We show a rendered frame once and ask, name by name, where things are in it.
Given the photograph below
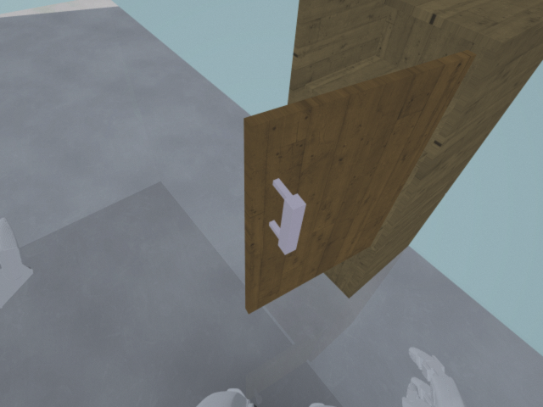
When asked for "handle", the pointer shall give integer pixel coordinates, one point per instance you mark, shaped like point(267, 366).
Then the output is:
point(293, 213)

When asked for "cupboard door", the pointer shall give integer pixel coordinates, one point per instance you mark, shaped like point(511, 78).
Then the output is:
point(347, 153)

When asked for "left robot hand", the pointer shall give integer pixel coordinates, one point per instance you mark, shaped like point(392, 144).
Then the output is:
point(13, 275)

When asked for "right robot hand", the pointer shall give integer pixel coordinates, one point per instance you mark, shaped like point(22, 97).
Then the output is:
point(443, 390)

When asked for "robot left shin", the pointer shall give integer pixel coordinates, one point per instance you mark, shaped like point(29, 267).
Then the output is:
point(236, 390)

